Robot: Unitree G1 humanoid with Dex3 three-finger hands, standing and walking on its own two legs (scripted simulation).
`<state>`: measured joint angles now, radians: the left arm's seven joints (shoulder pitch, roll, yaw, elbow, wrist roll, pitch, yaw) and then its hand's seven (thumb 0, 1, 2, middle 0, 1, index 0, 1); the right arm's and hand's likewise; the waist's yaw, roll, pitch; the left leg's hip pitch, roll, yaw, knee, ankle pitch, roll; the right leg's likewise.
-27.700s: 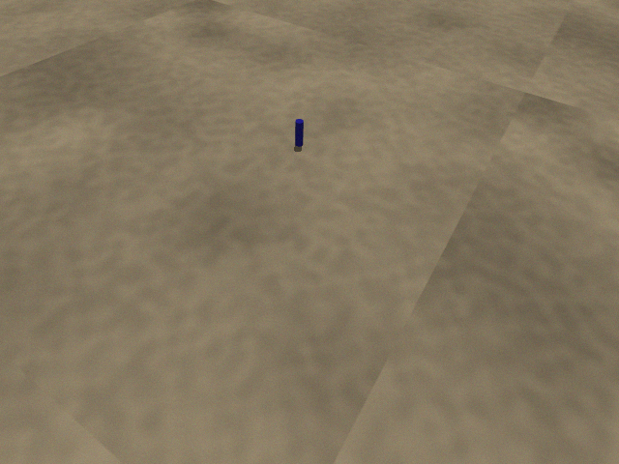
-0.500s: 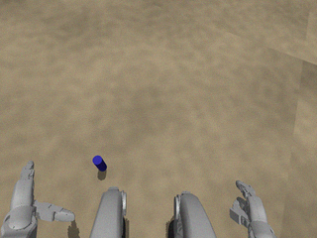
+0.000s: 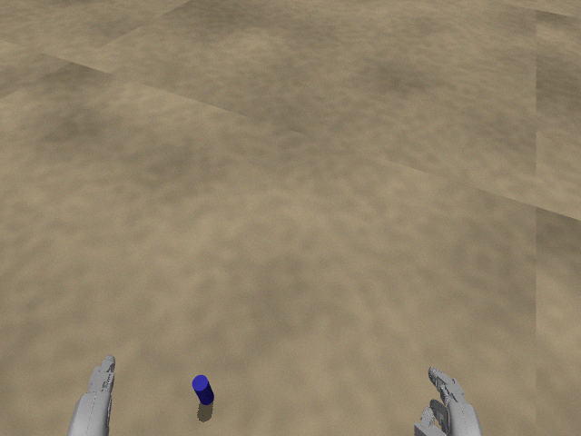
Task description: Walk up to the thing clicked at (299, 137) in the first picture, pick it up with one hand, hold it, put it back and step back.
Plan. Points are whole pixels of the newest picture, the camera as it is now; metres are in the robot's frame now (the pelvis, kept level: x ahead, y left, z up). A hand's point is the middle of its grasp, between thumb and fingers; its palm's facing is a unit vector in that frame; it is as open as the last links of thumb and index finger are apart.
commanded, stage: home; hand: left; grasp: from the side
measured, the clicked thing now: (203, 390) +0.37 +0.21 -0.64
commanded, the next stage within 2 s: stand in 1.62 s
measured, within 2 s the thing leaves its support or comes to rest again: neither
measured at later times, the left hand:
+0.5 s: hand out of the picture +0.16 +0.16 -0.05, palm faces +0.11 -0.95 -0.29, open 17.7 cm
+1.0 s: hand out of the picture +0.15 +0.16 -0.05, palm faces +0.11 -0.95 -0.29, open 17.6 cm
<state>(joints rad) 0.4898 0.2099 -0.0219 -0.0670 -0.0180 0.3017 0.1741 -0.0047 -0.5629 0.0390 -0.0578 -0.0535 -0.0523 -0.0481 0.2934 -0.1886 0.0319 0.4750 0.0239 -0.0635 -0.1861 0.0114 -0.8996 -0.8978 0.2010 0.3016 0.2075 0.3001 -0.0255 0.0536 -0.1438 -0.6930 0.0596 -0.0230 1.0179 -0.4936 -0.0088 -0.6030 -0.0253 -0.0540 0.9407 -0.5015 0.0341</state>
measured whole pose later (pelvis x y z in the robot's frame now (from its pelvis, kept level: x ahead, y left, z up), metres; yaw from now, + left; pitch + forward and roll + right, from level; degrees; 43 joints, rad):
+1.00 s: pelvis -0.01 -0.02 +0.01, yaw +0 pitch +7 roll -2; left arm 0.46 0.19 -0.01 0.01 -0.01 0.27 0.13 -0.01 -0.56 0.04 -0.06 -0.06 -0.05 -0.05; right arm 0.27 -0.21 0.02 0.52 0.02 -0.12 -0.18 0.01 -0.90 -0.90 0.20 0.30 0.21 0.30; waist -0.01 0.04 -0.09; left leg -0.63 0.07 -0.03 0.95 -0.44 -0.03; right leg -0.56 -0.02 -0.06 0.91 -0.47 0.01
